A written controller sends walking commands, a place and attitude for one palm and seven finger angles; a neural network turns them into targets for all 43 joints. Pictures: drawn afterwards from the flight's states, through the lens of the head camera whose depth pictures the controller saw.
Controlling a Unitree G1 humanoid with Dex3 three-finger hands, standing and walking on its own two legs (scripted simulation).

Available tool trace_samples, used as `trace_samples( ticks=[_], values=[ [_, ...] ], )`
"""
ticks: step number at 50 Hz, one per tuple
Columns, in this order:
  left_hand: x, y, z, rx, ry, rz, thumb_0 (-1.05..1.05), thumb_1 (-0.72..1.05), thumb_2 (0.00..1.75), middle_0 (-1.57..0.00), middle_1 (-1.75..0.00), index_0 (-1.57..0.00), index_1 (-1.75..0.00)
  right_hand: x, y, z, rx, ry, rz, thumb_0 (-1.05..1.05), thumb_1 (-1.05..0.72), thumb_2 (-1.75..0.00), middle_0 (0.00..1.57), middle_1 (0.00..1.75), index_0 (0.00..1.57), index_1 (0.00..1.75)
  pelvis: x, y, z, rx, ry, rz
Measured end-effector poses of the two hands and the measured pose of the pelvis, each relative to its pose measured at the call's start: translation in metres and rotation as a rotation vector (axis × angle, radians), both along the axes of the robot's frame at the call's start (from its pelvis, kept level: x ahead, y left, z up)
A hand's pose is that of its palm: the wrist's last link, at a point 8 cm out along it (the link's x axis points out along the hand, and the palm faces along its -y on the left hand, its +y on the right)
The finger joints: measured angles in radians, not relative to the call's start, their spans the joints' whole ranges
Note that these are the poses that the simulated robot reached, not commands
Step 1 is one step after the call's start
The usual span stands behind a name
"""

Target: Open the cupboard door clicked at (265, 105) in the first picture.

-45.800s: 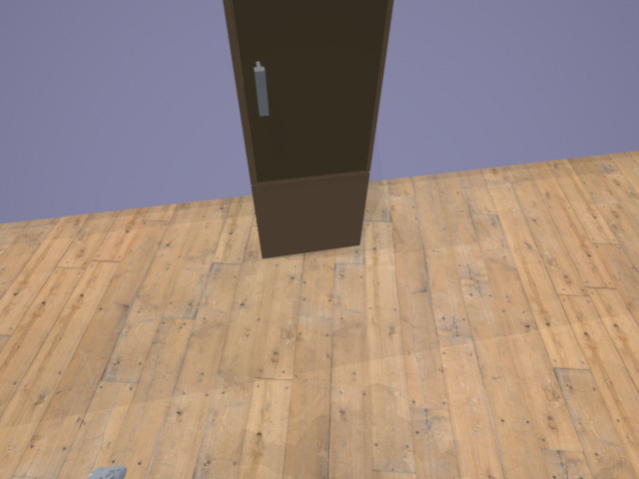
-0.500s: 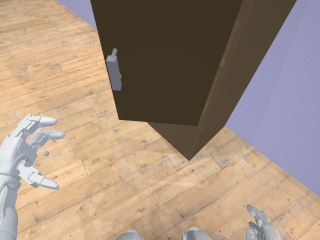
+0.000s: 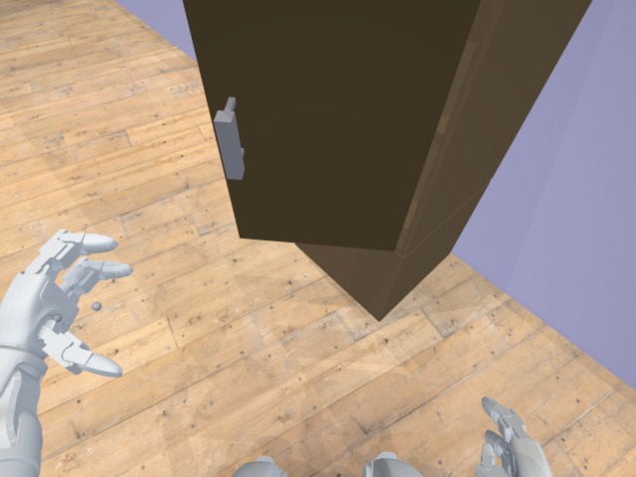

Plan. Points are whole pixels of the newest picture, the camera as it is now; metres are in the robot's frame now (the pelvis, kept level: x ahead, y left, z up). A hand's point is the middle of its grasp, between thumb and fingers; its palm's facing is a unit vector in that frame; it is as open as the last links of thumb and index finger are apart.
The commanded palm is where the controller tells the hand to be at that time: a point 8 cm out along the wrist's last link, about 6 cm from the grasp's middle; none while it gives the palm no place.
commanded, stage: move the hooked fingers beside the handle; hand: left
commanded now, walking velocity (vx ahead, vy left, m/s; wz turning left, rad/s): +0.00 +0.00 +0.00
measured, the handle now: (233, 138) +0.61 +0.18 +0.04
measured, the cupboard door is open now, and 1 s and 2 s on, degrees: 42 42 42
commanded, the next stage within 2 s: none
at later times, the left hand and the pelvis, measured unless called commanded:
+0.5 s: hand (138, 236) +0.39 +0.26 +0.06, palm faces -0.04 -1.00 -0.02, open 14.0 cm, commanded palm +0.37 +0.31 +0.05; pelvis +0.00 +0.00 -0.01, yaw -1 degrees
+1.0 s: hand (165, 191) +0.47 +0.25 +0.06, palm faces -0.06 -1.00 -0.01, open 14.0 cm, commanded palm +0.46 +0.29 +0.05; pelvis +0.00 +0.01 -0.02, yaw -2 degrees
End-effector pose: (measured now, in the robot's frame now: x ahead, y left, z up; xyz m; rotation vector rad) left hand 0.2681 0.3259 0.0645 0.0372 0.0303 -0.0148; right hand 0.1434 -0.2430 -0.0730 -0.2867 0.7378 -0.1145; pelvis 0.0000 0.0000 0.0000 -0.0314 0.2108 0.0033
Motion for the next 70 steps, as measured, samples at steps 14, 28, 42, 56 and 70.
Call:
trace_samples(
  ticks=[14, 28, 42, 56, 70],
  values=[
    [0.066, -0.014, -0.003, -0.021, -0.002, -0.040, -0.02, -0.50, 0.30, -0.30, -1.20, -0.30, -1.20, -0.024, -0.012, -0.012, -0.034, 0.092, -0.042, 0.01, -0.90, -0.90, 0.20, 0.30, 0.20, 0.30, -0.005, -0.002, -0.006, 0.003, 0.035, -0.005],
    [0.107, -0.013, -0.005, -0.019, 0.003, -0.020, -0.01, -0.49, 0.30, -0.30, -1.20, -0.30, -1.20, -0.080, -0.025, -0.023, -0.042, 0.294, -0.145, 0.01, -0.90, -0.90, 0.20, 0.30, 0.20, 0.30, 0.000, -0.001, -0.006, 0.004, 0.077, -0.028],
    [0.156, -0.018, -0.005, -0.023, -0.006, -0.043, -0.02, -0.50, 0.30, -0.30, -1.20, -0.30, -1.20, -0.099, -0.023, -0.029, -0.065, 0.397, -0.181, 0.00, -0.90, -0.90, 0.20, 0.30, 0.20, 0.30, -0.002, 0.004, -0.012, -0.008, 0.120, -0.027],
    [0.201, -0.026, -0.007, -0.021, 0.002, -0.034, -0.02, -0.50, 0.30, -0.30, -1.20, -0.30, -1.20, -0.134, -0.013, -0.036, -0.056, 0.536, -0.229, 0.00, -0.90, -0.90, 0.20, 0.30, 0.20, 0.30, -0.001, 0.010, -0.018, -0.017, 0.164, -0.036],
    [0.252, -0.036, -0.007, -0.020, 0.015, -0.037, -0.01, -0.50, 0.30, -0.30, -1.20, -0.30, -1.20, -0.174, -0.010, -0.034, -0.075, 0.675, -0.289, 0.00, -0.90, -0.90, 0.20, 0.30, 0.20, 0.30, 0.000, 0.011, -0.025, -0.031, 0.224, -0.040]
  ],
)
